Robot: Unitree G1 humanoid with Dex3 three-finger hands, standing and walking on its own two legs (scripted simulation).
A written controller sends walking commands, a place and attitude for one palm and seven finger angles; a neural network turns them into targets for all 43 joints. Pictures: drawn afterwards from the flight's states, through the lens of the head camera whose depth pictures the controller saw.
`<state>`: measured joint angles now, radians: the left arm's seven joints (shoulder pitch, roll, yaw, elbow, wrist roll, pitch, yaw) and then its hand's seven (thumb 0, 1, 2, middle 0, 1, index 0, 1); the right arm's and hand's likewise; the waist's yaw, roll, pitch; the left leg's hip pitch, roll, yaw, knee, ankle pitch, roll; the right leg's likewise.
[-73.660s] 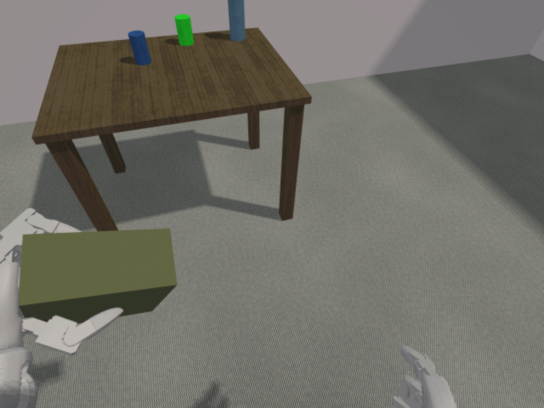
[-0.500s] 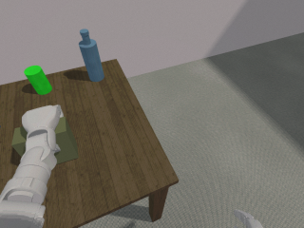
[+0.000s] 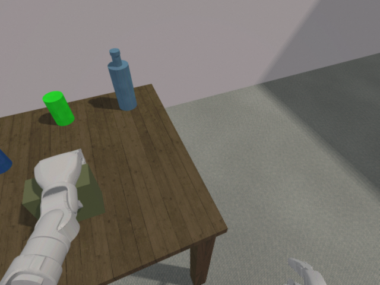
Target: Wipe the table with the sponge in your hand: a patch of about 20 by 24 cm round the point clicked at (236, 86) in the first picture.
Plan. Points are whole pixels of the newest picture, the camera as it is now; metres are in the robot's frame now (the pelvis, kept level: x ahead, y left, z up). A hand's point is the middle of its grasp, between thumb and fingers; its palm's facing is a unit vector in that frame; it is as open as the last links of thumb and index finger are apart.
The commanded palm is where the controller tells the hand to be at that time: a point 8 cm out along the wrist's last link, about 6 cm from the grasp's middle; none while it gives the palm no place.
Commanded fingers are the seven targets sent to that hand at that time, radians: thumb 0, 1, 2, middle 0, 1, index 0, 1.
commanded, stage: wipe back along the first lane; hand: left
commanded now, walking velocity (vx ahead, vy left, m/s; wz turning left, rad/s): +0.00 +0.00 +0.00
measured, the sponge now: (71, 202) +0.31 +0.32 -0.05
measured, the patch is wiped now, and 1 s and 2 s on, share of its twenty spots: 1.00 1.00 1.00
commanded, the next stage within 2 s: lift the sponge slowly off the table in 1.08 s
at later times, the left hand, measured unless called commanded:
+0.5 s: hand (73, 200) +0.28 +0.28 +0.02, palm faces -0.04 -0.05 -1.00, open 10.5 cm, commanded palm +0.23 +0.26 +0.06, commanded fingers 0.00 0.10 1.30 -1.20 -1.60 -1.20 -1.60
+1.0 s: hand (76, 226) +0.23 +0.25 +0.02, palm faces -0.02 -0.08 -1.00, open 10.5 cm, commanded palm +0.18 +0.24 +0.05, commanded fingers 0.00 0.10 1.30 -1.20 -1.60 -1.20 -1.60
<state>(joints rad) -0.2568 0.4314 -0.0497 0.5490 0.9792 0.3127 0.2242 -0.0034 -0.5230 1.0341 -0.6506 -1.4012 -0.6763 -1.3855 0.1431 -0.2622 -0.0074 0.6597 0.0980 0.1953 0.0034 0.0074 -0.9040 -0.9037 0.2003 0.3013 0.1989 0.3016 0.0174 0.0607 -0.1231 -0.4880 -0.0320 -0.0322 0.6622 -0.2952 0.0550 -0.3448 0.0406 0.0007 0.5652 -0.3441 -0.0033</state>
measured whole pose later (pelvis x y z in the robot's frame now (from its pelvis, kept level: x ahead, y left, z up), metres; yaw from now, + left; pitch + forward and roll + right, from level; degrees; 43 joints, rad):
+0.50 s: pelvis +0.00 -0.01 +0.00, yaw +1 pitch +5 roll -2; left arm -0.11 0.37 -0.12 0.38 0.98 0.39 0.23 0.00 -0.52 1.03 -0.64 -1.41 -0.67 -1.39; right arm 0.10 -0.25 0.01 0.64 0.10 0.18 0.00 0.01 -0.90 -0.90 0.20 0.30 0.20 0.30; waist 0.06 0.08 -0.12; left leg -0.45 -0.04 -0.04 0.66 -0.30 0.05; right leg -0.31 0.04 -0.01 0.59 -0.36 -0.01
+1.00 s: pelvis +0.01 -0.02 +0.00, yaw -1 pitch +3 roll -1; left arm 0.20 0.36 -0.12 0.09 0.97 0.38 0.25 0.00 -0.51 1.03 -0.64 -1.41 -0.66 -1.39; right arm 0.06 -0.26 -0.01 0.63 0.08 0.15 0.02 0.01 -0.90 -0.90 0.20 0.30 0.20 0.30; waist 0.07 0.09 -0.11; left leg -0.36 -0.02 -0.02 0.62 -0.30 0.03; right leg -0.24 0.05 0.01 0.56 -0.36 -0.03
